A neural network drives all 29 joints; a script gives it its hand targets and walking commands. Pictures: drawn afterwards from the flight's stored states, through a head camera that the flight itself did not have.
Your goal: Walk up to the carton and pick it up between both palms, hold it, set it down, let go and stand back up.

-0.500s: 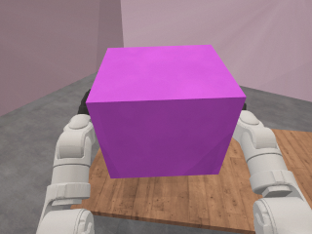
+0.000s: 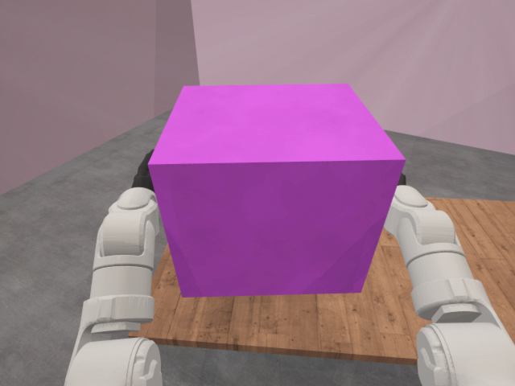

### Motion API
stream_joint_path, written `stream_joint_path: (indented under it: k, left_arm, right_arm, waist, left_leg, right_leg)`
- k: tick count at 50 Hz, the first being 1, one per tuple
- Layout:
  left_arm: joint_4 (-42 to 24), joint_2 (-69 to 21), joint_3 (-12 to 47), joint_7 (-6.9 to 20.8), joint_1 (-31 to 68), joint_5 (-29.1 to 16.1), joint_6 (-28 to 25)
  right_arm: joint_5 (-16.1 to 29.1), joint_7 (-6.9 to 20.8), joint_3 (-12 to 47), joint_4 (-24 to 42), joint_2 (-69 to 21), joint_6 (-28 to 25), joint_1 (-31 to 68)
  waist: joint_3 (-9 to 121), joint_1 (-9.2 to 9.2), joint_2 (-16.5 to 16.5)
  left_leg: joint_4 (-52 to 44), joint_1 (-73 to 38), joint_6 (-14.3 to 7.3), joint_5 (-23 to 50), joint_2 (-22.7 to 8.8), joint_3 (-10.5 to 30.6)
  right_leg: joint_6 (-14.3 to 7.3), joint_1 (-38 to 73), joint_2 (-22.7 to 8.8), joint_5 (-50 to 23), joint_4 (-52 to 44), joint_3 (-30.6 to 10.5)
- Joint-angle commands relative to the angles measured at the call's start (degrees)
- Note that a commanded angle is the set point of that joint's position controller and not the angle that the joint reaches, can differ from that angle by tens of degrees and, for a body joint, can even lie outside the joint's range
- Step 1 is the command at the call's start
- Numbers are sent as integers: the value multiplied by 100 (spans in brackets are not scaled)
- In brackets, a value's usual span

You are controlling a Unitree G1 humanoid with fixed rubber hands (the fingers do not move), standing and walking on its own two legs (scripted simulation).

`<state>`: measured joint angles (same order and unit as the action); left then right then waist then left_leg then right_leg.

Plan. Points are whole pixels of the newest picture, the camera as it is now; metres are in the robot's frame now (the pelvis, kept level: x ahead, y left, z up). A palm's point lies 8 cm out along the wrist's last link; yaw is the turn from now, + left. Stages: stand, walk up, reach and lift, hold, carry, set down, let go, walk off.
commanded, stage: hold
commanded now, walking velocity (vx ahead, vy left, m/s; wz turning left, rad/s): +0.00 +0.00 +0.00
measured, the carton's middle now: (268, 185) +0.40 -0.03 +0.18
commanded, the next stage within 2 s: set down in 1.54 s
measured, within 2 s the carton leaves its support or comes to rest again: neither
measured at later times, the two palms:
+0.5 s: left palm (159, 188) +0.39 +0.15 +0.19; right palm (393, 179) +0.39 -0.23 +0.19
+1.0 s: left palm (156, 188) +0.37 +0.15 +0.21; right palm (405, 187) +0.35 -0.23 +0.20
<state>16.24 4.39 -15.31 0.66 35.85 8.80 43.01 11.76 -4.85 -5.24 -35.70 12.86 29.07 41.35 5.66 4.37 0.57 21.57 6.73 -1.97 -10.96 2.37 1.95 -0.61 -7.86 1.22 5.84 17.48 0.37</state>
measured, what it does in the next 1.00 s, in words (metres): stands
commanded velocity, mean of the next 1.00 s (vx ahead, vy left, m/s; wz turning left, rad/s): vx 0.00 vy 0.00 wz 0.00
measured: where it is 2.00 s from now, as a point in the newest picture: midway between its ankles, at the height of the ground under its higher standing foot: outside the picture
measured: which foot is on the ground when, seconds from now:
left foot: down 0.00-1.00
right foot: down 0.00-1.00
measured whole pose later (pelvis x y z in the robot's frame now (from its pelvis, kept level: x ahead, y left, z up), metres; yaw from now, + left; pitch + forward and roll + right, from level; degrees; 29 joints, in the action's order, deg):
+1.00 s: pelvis +0.00 +0.00 +0.00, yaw -1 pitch -3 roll -1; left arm 7.3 3.8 -13.8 -1.1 34.1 7.7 44.5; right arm 15.9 -6.0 -4.6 -27.7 14.5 29.2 39.1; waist 4.8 5.4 -0.3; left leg 22.2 7.7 -1.4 -11.5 1.4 1.4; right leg -0.9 -8.5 2.2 5.3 16.7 -0.2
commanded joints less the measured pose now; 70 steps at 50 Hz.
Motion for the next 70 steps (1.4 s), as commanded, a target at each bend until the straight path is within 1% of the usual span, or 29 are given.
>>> stream_joint_path:
  k: [1, 3, 7, 9, 10, 12, 13, 14, 17, 19, 23, 25, 30, 33, 35, 36, 37, 38, 42, 46, 47, 48, 49, 51, 53, 55, 57, 63, 70]
  left_arm:
    - [-1594, -3673, 3160, 364, 5988, -1587, -865]
    - [-1341, -3733, 3228, 273, 5880, -1578, -897]
    - [-416, -3282, 2450, 392, 4995, -1174, -688]
    - [-166, -2818, 1738, 512, 4790, -819, -703]
    - [-311, -2866, 1928, 561, 4781, -898, -604]
    - [-8, -2776, 1681, 564, 4926, -734, -618]
    - [-898, -3024, 1995, 536, 4964, -942, -663]
    - [-832, -2933, 2262, 575, 4858, -1098, -655]
    - [-1642, -3066, 2533, 568, 4739, -1364, -790]
    - [-1921, -3099, 2820, 541, 4398, -1476, -797]
    - [-2304, -3006, 2879, 561, 4190, -1244, -643]
    - [-2614, -2784, 2825, 613, 3767, -1308, -533]
    - [-2301, -2602, 2865, 886, 3393, -1113, -198]
    - [-2180, -2681, 2740, 971, 3716, -1015, -145]
    - [-2096, -2754, 2743, 984, 4057, -1159, -180]
    - [-2360, -2730, 2828, 955, 3977, -1162, -191]
    - [-2777, -2975, 3228, 913, 4409, -1422, -260]
    - [-2711, -3053, 3170, 810, 4404, -1399, -304]
    - [-2755, -2970, 3089, 684, 4473, -1423, -348]
    - [-1972, -2992, 2752, 554, 4458, -1027, -258]
    - [-1765, -2867, 2558, 579, 4321, -939, -259]
    - [-1218, -2845, 2407, 616, 4540, -861, -223]
    - [-1173, -2952, 2461, 660, 4554, -904, -269]
    - [-496, -2696, 1819, 709, 4805, -643, -293]
    - [-735, -2782, 1909, 618, 5093, -827, -462]
    - [-499, -3061, 2321, 560, 5224, -1072, -578]
    - [-143, -3073, 1945, 505, 5375, -978, -640]
    - [-615, -3121, 2435, 476, 5321, -1355, -911]
    - [-810, -2905, 2114, 768, 4793, -1041, -826]
  right_arm:
    - [770, 1191, 2003, 2458, -3853, -863, 5982]
    - [687, 1247, 1818, 2035, -3530, -857, 5789]
    - [571, 1233, 1625, 1438, -3171, -739, 5224]
    - [633, 1173, 1912, 1318, -3606, -678, 5388]
    - [628, 1147, 1762, 1323, -3291, -671, 5237]
    - [707, 1163, 1851, 1083, -3461, -662, 5526]
    - [883, 1101, 2043, 1579, -3671, -739, 5294]
    - [878, 1005, 1841, 1693, -3375, -739, 5091]
    - [1351, 778, 2517, 3118, -3853, -874, 5230]
    - [1480, 621, 2565, 3345, -3700, -784, 4886]
    - [1481, 558, 2552, 3322, -3416, -578, 4385]
    - [1563, 466, 2751, 3774, -3394, -457, 4139]
    - [1196, 383, 2209, 3153, -2945, -83, 3640]
    - [1090, 523, 2137, 2970, -2942, -55, 4036]
    - [1078, 525, 2156, 2801, -3059, -8, 4159]
    - [1168, 552, 2334, 3000, -3210, -43, 4118]
    - [1190, 535, 2294, 3271, -3285, -102, 4257]
    - [1314, 600, 2421, 3517, -3306, -204, 4626]
    - [1345, 689, 2441, 3601, -3460, -279, 4608]
    - [1180, 977, 2105, 2658, -3001, -330, 4575]
    - [1047, 1046, 2149, 2341, -3078, -290, 4548]
    - [847, 1066, 1746, 1754, -2944, -269, 4608]
    - [764, 1108, 1672, 1795, -2932, -304, 4675]
    - [639, 1183, 1623, 1556, -3111, -411, 5252]
    - [715, 1250, 1914, 1935, -3507, -601, 5770]
    - [564, 1236, 1661, 1865, -3312, -684, 5769]
    - [612, 1237, 1771, 1678, -3713, -759, 6087]
    - [619, 1011, 1773, 1898, -3700, -865, 5374]
    - [687, 756, 2015, 1801, -3768, -690, 4945]
  waist:
    - [3194, 23, 190]
    - [3253, 131, 364]
    - [2370, 99, -62]
    - [2014, -465, -448]
    - [2136, -126, -286]
    - [1924, -382, -396]
    - [2688, -371, -214]
    - [2704, 45, -103]
    - [3786, -134, -340]
    - [3642, 50, -98]
    - [3106, 53, 141]
    - [2951, -37, -256]
    - [1612, 574, -45]
    - [1309, 291, -16]
    - [1229, 368, -43]
    - [1609, 249, -59]
    - [1991, 478, -23]
    - [2275, 186, 165]
    - [2829, 185, 43]
    - [2250, -34, 447]
    - [2098, -168, 125]
    - [1615, 129, 259]
    - [1620, 109, 211]
    - [1346, -199, -108]
    - [2092, -441, -354]
    - [2233, -61, -153]
    - [2415, -418, -289]
    - [3045, 101, -250]
    - [2357, 1, -398]
  left_leg:
    - [-707, 414, 405, 250, -485, 368]
    - [-584, 50, 575, 417, -479, 410]
    - [-690, 331, 364, -3, -350, 312]
    - [-694, 796, 133, 44, -83, -31]
    - [-717, 472, 195, 164, -163, 110]
    - [-748, 699, 140, -44, -85, -11]
    - [-592, 341, 231, 833, -108, 13]
    - [-404, 70, 331, 1233, -34, 44]
    - [-143, -209, 338, 2105, 97, 49]
    - [-51, -146, 437, 2336, 150, 91]
    - [-97, -410, 504, 2218, 110, 155]
    - [-86, -455, 450, 2382, 131, 157]
    - [-310, -192, 434, 1536, 74, 196]
    - [-453, -10, 450, 1090, -77, 191]
    - [-454, 61, 457, 1053, -79, 162]
    - [-421, -111, 454, 1293, -80, 138]
    - [-335, -167, 511, 1590, -72, 158]
    - [-246, -248, 570, 1853, -102, 177]
    - [-200, -282, 454, 1765, -128, 243]
    - [-433, -36, 591, 965, -246, 244]
    - [-555, 208, 476, 529, -230, 167]
    - [-773, 582, 415, -30, -333, 258]
    - [-851, 742, 420, -399, -315, 200]
    - [-1025, 1159, 198, -1076, -300, 123]
    - [-875, 996, 147, -514, -243, 20]
    - [-853, 731, 259, -414, -298, 152]
    - [-798, 783, 130, -492, -201, 34]
    - [-440, 75, 233, 550, -80, 64]
    - [-568, 368, 184, 740, 35, -21]
  right_leg:
    - [9, 1197, 172, -366, 136, -7]
    - [-36, 740, 211, -186, 43, 50]
    - [-3, 1026, 95, -194, -122, -41]
    - [114, 1283, 4, -66, -251, -194]
    - [115, 1133, 38, -360, -174, -115]
    - [140, 1207, 39, -78, -272, -164]
    - [143, 1558, 68, -1065, -55, -136]
    - [175, 1491, 77, -1790, -61, -98]
    - [361, 2275, 86, -3122, 143, -217]
    - [391, 2380, 31, -3956, 279, -290]
    - [372, 1941, 130, -3106, 151, -88]
    - [361, 1947, 120, -3469, 115, -183]
    - [329, 1394, 70, -2602, -64, -142]
    - [126, 1261, 66, -1669, -127, -153]
    - [161, 1222, 66, -1559, -140, -117]
    - [182, 1339, 87, -1838, -80, -119]
    - [225, 1240, 114, -2048, -7, -54]
    - [154, 1379, 176, -2001, 35, -78]
    - [173, 1518, 137, -2119, 53, -144]
    - [-34, 1036, 178, -729, -23, -11]
    - [-15, 1150, 148, -476, -119, -78]
    - [-49, 1108, 111, -78, -103, -59]
    - [-63, 1076, 109, 142, -108, -44]
    - [-5, 1124, 48, 793, -169, -78]
    - [22, 1227, 34, 575, -163, -155]
    - [-6, 909, 100, 437, -147, -48]
    - [66, 1009, 60, 582, -179, -111]
    - [152, 1263, 73, -806, -128, -105]
    - [329, 1659, -45, -1258, -135, -121]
